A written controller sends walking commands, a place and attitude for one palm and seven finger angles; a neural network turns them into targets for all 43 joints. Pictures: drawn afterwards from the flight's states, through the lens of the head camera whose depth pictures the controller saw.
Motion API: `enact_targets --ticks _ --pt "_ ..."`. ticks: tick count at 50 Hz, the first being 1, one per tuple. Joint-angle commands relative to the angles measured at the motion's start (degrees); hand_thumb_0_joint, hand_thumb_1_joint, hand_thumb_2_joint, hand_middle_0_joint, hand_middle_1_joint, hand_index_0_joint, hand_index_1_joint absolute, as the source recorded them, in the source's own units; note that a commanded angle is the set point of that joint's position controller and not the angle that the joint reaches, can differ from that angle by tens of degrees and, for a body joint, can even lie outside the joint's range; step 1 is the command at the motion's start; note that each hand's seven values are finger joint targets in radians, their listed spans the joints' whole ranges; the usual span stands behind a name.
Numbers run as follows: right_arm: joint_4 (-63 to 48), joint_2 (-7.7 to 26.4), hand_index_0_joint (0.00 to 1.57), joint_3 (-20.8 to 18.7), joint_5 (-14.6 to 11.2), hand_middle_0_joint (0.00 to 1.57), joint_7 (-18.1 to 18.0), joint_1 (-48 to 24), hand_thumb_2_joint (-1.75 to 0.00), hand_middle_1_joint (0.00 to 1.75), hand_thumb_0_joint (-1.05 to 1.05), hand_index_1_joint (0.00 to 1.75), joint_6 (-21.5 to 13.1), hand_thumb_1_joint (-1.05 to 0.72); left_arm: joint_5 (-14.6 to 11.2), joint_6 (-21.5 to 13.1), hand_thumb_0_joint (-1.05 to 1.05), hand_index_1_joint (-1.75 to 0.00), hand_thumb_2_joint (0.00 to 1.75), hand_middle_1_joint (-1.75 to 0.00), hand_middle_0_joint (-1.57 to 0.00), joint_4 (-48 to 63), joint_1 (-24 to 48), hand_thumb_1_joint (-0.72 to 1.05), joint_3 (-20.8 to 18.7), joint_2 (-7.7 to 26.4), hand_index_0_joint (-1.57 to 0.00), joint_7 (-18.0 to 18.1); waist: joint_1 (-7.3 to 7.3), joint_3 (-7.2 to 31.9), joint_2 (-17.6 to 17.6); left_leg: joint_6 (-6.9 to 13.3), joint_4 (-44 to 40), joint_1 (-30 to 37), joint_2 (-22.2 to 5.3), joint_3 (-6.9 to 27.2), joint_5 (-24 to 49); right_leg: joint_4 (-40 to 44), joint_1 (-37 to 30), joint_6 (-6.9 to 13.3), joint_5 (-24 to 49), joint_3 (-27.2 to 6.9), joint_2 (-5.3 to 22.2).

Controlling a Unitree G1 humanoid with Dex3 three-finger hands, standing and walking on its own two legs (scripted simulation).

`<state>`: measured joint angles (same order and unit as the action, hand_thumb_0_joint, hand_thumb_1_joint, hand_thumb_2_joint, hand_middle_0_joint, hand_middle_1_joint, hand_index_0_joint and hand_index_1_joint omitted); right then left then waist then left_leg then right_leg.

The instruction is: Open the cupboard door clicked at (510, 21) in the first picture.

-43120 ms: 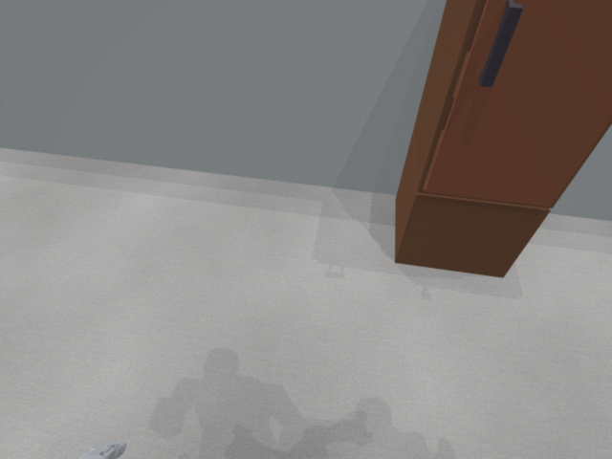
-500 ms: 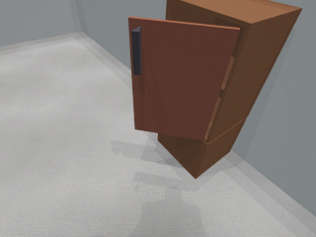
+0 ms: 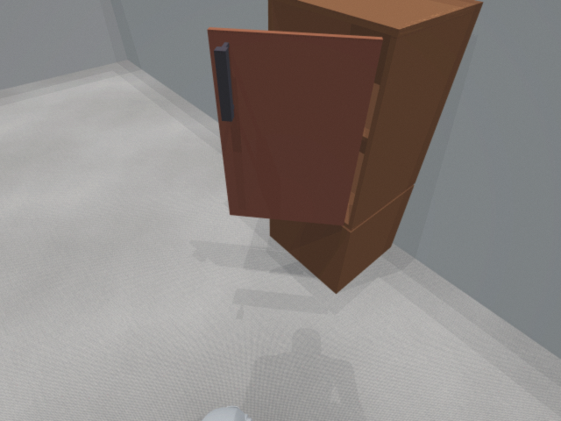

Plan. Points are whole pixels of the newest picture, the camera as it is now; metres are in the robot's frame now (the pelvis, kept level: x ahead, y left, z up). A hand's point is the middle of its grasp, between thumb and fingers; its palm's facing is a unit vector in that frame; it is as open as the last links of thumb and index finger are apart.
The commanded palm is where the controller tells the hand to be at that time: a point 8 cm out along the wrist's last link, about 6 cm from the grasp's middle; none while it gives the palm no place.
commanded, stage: come to a stop and stand still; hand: left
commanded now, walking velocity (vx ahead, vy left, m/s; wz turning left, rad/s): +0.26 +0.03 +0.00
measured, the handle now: (226, 82) +0.82 +0.16 +0.13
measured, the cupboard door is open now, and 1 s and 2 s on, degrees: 42 42 42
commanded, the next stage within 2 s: look again from close up in 0.14 s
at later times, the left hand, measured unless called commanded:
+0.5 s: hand out of the picture +0.03 +0.20 -0.18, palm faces +0.07 -0.98 -0.20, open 7.3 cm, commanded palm none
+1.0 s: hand out of the picture +0.06 +0.19 -0.19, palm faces +0.08 -0.99 -0.15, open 7.3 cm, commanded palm none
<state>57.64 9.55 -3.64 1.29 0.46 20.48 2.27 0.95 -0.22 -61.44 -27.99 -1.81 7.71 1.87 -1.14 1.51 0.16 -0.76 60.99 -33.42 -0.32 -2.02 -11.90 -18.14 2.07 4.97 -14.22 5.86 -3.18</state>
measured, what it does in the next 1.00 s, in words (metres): steps on the spot: left foot, then right foot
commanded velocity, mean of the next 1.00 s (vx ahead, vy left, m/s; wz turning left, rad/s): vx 0.06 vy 0.00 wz -0.05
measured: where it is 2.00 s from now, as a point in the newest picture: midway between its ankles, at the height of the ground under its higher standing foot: outside the picture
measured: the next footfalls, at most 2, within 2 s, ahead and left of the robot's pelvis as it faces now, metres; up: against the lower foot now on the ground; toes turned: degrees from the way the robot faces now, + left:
left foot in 0.28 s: +0.09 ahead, +0.17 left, +0.00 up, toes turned +5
right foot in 0.50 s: +0.09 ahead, -0.07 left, +0.00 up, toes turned -3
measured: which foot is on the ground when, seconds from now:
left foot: up 0.00-0.26, down 0.28-1.00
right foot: down 0.00-0.30, up 0.32-0.48, down 0.50-1.00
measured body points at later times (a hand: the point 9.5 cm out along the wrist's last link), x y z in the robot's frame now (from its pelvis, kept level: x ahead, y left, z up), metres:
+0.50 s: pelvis +0.03 +0.03 -0.01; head +0.03 +0.02 +0.44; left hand +0.03 +0.25 -0.17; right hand +0.04 -0.18 -0.18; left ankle +0.05 +0.16 -0.75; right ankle +0.05 -0.07 -0.75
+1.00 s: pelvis +0.08 +0.03 -0.01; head +0.09 +0.03 +0.44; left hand +0.05 +0.24 -0.17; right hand +0.07 -0.18 -0.17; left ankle +0.05 +0.16 -0.74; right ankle +0.05 -0.07 -0.74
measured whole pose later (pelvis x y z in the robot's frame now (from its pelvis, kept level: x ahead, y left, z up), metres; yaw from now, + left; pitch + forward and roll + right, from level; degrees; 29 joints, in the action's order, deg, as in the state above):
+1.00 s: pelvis +0.08 +0.03 -0.01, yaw +0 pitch +0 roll +0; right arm 65.2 7.2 -0.4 1.1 -1.9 18.0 -0.6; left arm 1.2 -0.6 -63.8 -19.7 -1.4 6.5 0.7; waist 0.9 -0.2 0.5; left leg -1.6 30.0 -10.1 -3.5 -3.3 -19.3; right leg -29.2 10.0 1.9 -19.1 3.6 -0.5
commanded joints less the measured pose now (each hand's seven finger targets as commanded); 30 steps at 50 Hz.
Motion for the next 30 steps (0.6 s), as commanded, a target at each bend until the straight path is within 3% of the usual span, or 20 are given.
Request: enact_targets --ticks 1,4,7,9,11,12,13,14,15,16,17,18,21,23,24,25,26,27,28,30 --pt "-4.4 3.3 0.2 -0.9 0.2 0.2 0.3 -4.2 -0.9 0.3 0.0 0.3 -2.4 -0.9 0.4 -3.5 0.0 -0.3 0.9 -0.3 -0.2 3.1 -0.8 0.9 -1.2 7.2 -0.2 -0.2 1.58 -11.0 -2.0 0.8 -4.2 -8.5 -2.6 0.1 1.1 12.7 2.7 7.5 -12.9 -17.4 18.0" --pt "-4.5 3.5 0.2 -0.9 0.1 0.2 0.3 -4.7 -0.9 0.3 0.0 0.3 -2.7 -0.9 0.9 -3.5 0.0 -0.3 0.9 -0.3 -0.2 2.4 -1.5 0.9 -1.6 7.3 -0.2 -0.5 2.16 -10.6 -7.6 1.0 -8.6 -6.7 -3.1 -0.3 -1.3 13.0 2.9 7.3 -17.2 -18.5 18.4" --pt "-4.0 2.4 0.2 -0.2 -0.1 0.2 0.1 -5.1 -0.9 0.3 0.0 0.3 -3.2 -0.9 1.2 -3.2 0.0 -0.3 0.9 -0.3 -0.2 1.7 -2.0 0.9 -1.8 7.1 -0.2 -0.6 2.74 -9.5 -6.5 1.1 -16.9 -1.5 -2.9 -1.1 -4.8 10.5 2.9 7.2 -12.3 -17.4 18.9" --pt "-3.3 0.8 0.2 0.4 -0.3 0.2 -0.1 -5.0 -0.9 0.3 0.0 0.3 -4.0 -0.9 1.4 -2.6 0.0 -0.3 0.9 -0.3 -0.2 1.2 -2.2 0.9 -1.8 7.3 -0.2 -0.8 3.26 -8.7 -7.0 1.5 -25.6 6.5 -1.6 -2.8 -7.0 6.6 5.1 6.2 -6.9 -14.8 18.0" --pt "-1.0 -0.2 0.2 1.3 -0.3 0.2 -0.8 -1.0 -0.9 0.3 0.0 0.3 -4.6 -0.9 1.0 -1.9 0.0 -0.3 0.9 -0.3 -0.2 0.4 -1.6 0.9 -1.5 6.4 -0.2 -1.0 1.87 -7.8 -7.0 1.2 -36.0 18.9 0.6 -4.9 -0.8 0.3 10.9 3.1 -3.7 -10.2 14.0" --pt "0.5 0.7 0.2 1.6 -0.5 0.2 -1.3 1.9 -0.9 0.3 0.0 0.3 -5.1 -0.9 0.8 -1.6 0.0 -0.3 0.9 -0.3 -0.2 0.1 -1.8 0.9 -1.0 4.7 -0.2 -1.0 1.24 -6.5 -4.5 1.2 -38.8 25.0 -0.8 -2.8 1.0 -4.6 14.0 1.6 -2.8 -8.5 11.7" --pt "1.7 3.4 0.2 1.3 -0.5 0.2 -1.8 4.7 -0.9 0.3 0.0 0.3 -5.5 -0.9 0.5 -1.4 0.0 -0.3 0.9 -0.3 -0.2 0.2 -2.5 0.9 -0.4 2.8 -0.2 -1.1 0.51 -4.1 2.8 2.4 -39.9 31.4 -6.6 3.0 3.2 -10.9 18.8 -0.1 -4.8 -5.6 9.1" --pt "1.6 7.0 0.2 0.5 -0.3 0.2 -2.2 7.1 -0.9 0.3 0.0 0.3 -5.4 -0.9 0.5 -1.3 0.0 -0.3 0.9 -0.3 -0.2 1.2 -3.2 0.9 0.0 0.6 -0.2 -1.1 0.42 -1.7 11.1 7.0 -42.6 34.7 -16.5 15.9 3.9 -19.1 25.6 -2.4 -11.6 -1.5 6.1" --pt "1.4 9.2 0.2 0.2 0.0 0.2 -2.6 8.7 -0.9 0.3 0.0 0.3 -4.6 -0.9 0.6 -1.1 0.0 -0.3 0.9 -0.3 -0.2 2.6 -0.8 0.9 0.3 0.4 -0.2 -1.0 -0.72 -2.9 12.1 12.0 -47.4 31.5 -21.9 23.1 0.8 -27.8 28.0 -3.0 -19.0 -1.0 4.8" --pt "1.1 9.7 0.2 0.1 0.4 0.2 -2.6 7.8 -0.9 0.3 0.0 0.3 -4.1 -0.9 0.9 -1.0 0.0 -0.3 0.9 -0.3 -0.2 4.2 2.3 0.9 0.2 0.5 -0.2 -1.0 -0.89 -6.7 7.4 13.7 -48.5 25.4 -22.5 23.4 -3.5 -32.5 28.4 -2.5 -18.4 -2.8 5.7" --pt "2.4 6.3 0.2 1.3 0.5 0.2 -2.8 5.9 -0.9 0.3 0.0 0.3 -4.6 -0.9 1.3 -0.7 0.0 -0.3 0.9 -0.3 -0.2 3.3 4.4 0.9 0.2 0.3 -0.2 -0.9 -0.03 -6.6 11.9 11.8 -49.8 22.2 -18.6 20.1 0.0 -35.7 27.3 -2.4 -15.7 -4.5 6.7" --pt "2.4 4.2 0.2 1.9 0.3 0.2 -2.9 3.4 -0.9 0.3 0.0 0.3 -4.8 -0.9 0.9 -0.7 0.0 -0.3 0.9 -0.3 -0.2 3.0 4.6 0.9 0.1 0.6 -0.2 -1.0 1.03 -7.0 11.0 11.0 -49.0 19.8 -16.9 16.2 3.6 -35.7 25.5 -2.5 -13.4 -5.1 7.5" --pt "1.3 3.6 0.2 2.5 0.3 0.2 -2.9 -1.5 -0.9 0.3 0.0 0.3 -5.1 -0.9 0.3 -0.8 0.0 -0.3 0.9 -0.3 -0.2 2.1 4.0 0.9 0.5 -1.1 -0.2 -1.4 2.89 -5.6 5.9 9.5 -46.7 14.0 -13.0 8.3 7.0 -23.6 15.1 -3.7 -9.0 -3.4 7.1" --pt "1.1 4.0 0.2 2.3 0.0 0.2 -2.8 -2.8 -0.9 0.3 0.0 0.3 -4.5 -0.9 0.3 -0.9 0.0 -0.3 0.9 -0.3 -0.2 0.4 -0.3 0.9 0.4 -0.5 -0.2 -1.1 5.14 -4.3 1.0 6.5 -41.5 10.3 -9.3 5.0 -2.3 -10.6 6.2 -4.6 0.4 -2.5 6.1" --pt "1.2 2.5 0.2 2.5 -0.4 0.2 -2.7 -2.7 -0.9 0.3 0.0 0.3 -4.3 -0.9 0.4 -1.3 0.0 -0.3 0.9 -0.3 -0.2 -0.1 -0.6 0.9 0.2 1.8 -0.2 -0.8 5.1 -4.2 -4.9 3.8 -38.0 8.4 -5.9 3.0 -5.0 -5.5 3.8 -4.0 1.0 -7.6 8.1" --pt "0.9 1.1 0.2 2.9 -0.7 0.2 -2.4 -2.5 -0.9 0.3 0.0 0.3 -3.8 -0.9 0.4 -1.6 0.0 -0.3 0.9 -0.3 -0.2 0.2 0.4 0.9 0.1 4.3 -0.2 -0.6 3.91 -6.0 -10.8 1.7 -34.4 8.6 -2.1 0.0 -8.9 0.3 7.3 -1.7 -3.6 -15.9 13.9" --pt "1.3 0.4 0.2 2.9 -0.5 0.2 -2.2 -0.6 -0.9 0.3 0.0 0.3 -3.3 -0.9 0.0 -1.4 0.0 -0.3 0.9 -0.3 -0.2 0.7 2.6 0.9 -0.2 6.9 -0.2 -0.6 2.23 -6.1 -11.8 1.0 -32.0 11.5 -1.2 -1.5 -9.2 4.2 11.1 0.6 -7.8 -19.2 18.1" --pt "2.5 0.2 0.2 2.8 -0.2 0.2 -2.0 0.8 -0.9 0.3 0.0 0.3 -3.3 -0.9 0.1 -1.1 0.0 -0.3 0.9 -0.3 -0.2 1.5 5.4 0.9 -0.3 7.7 -0.2 -0.8 0.89 -5.8 -7.6 1.1 -31.8 17.1 -1.0 -1.6 -6.6 4.6 16.4 1.2 -12.3 -18.2 17.9" --pt "3.5 -0.7 0.2 3.1 -0.1 0.2 -2.1 0.2 -0.9 0.3 0.0 0.3 -2.9 -0.9 -0.1 -1.4 0.0 -0.3 0.9 -0.3 -0.2 1.6 7.2 0.9 0.0 6.5 -0.2 -0.6 0.79 -9.3 -11.1 1.0 -31.2 18.5 -1.7 -0.8 -2.4 4.8 19.9 0.6 -8.1 -16.2 14.8" --pt "5.0 -0.9 0.2 3.4 -0.3 0.2 -2.2 2.3 -0.9 0.3 0.0 0.3 -3.0 -0.9 -0.1 -1.7 0.0 -0.3 0.9 -0.3 -0.2 1.2 8.2 0.9 0.6 4.6 -0.2 -0.5 0.05 -10.2 -9.1 1.1 -33.7 19.8 -2.9 -0.1 2.5 1.9 18.7 0.0 2.3 -11.7 12.9"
